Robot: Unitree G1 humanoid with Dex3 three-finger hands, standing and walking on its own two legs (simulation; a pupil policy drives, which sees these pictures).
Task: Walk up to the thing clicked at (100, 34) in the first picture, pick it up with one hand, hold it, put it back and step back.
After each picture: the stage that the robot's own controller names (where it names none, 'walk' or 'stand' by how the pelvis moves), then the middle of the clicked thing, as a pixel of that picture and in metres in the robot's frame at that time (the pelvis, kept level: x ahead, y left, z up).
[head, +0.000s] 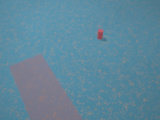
stand; (100, 34) +1.54 -0.21 -0.72
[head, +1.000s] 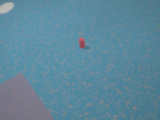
walk; (82, 43) +1.42 +0.12 -0.69
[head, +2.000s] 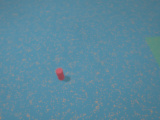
walk; (60, 74) +0.90 +0.31 -0.72
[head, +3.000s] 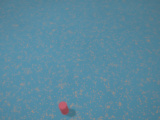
walk; (63, 108) +0.55 +0.24 -0.71
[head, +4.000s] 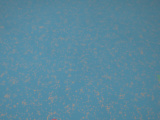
stand; out of the picture +0.41 +0.20 -0.70
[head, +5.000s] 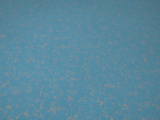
stand; out of the picture +0.35 +0.19 -0.72
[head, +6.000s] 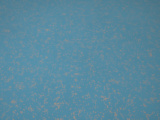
stand; out of the picture +0.35 +0.18 -0.71
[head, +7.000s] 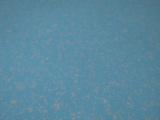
stand; out of the picture +0.35 +0.19 -0.72
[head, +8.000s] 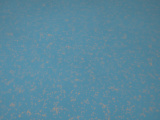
stand; out of the picture +0.35 +0.19 -0.72
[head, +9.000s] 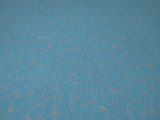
stand; out of the picture +0.32 +0.20 -0.73
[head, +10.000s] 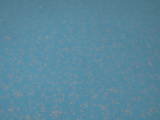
stand; out of the picture +0.32 +0.21 -0.73
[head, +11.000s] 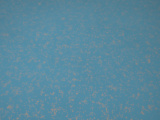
go down; out of the picture +0.32 +0.20 -0.72
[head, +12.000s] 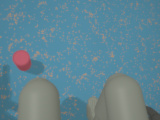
go down; (22, 61) +0.43 +0.21 -0.31
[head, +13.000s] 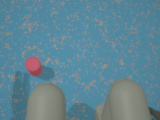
approach; (34, 67) +0.43 +0.19 -0.32
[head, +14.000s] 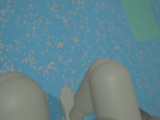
close in; out of the picture +0.43 +0.23 -0.23
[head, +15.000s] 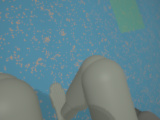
close; out of the picture +0.42 +0.24 -0.23
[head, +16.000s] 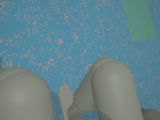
lift; out of the picture +0.37 +0.23 -0.22
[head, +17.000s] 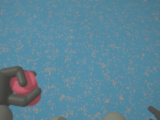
lift; (27, 89) +0.32 +0.18 -0.01
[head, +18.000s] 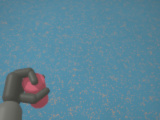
hold; (36, 91) +0.32 +0.17 +0.01
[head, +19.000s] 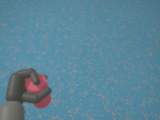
hold; (39, 91) +0.32 +0.17 +0.00
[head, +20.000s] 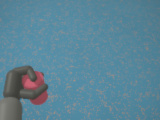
crouch; (36, 88) +0.34 +0.17 -0.02
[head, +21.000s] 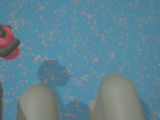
lower; (5, 44) +0.47 +0.21 -0.10
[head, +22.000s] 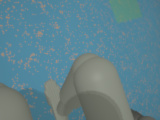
lower; out of the picture +0.45 +0.26 -0.23
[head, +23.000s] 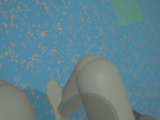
lower; out of the picture +0.44 +0.26 -0.24
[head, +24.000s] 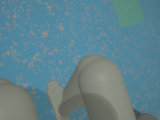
lower; out of the picture +0.44 +0.25 -0.24
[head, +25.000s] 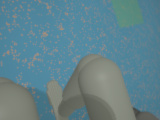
lower; out of the picture +0.44 +0.25 -0.24
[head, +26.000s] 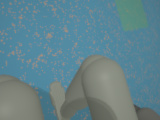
draw back; out of the picture +0.42 +0.23 -0.24
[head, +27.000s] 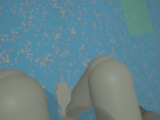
stand; out of the picture +0.42 +0.22 -0.23
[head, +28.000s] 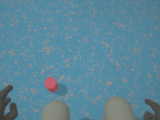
walk; (51, 85) +0.41 +0.16 -0.47
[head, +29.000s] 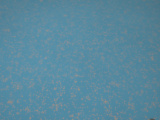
stand; out of the picture +0.35 +0.17 -0.66
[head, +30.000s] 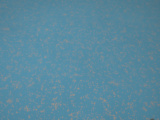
stand; out of the picture +0.35 +0.17 -0.67
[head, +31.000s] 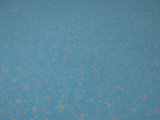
stand; out of the picture +0.36 +0.16 -0.71
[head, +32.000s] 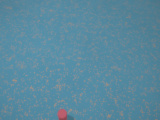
walk; (62, 115) +0.40 +0.12 -0.70
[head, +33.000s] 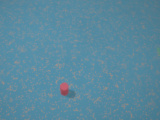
walk; (64, 89) +0.58 +0.12 -0.71
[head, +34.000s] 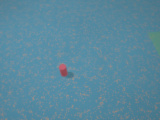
walk; (63, 70) +0.88 +0.26 -0.70
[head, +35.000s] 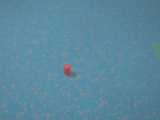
stand; (67, 69) +0.94 +0.17 -0.71
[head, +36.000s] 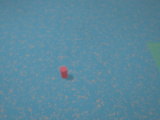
stand; (64, 72) +0.94 +0.20 -0.73
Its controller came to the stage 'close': yes
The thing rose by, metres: 0.72
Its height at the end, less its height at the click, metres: +0.00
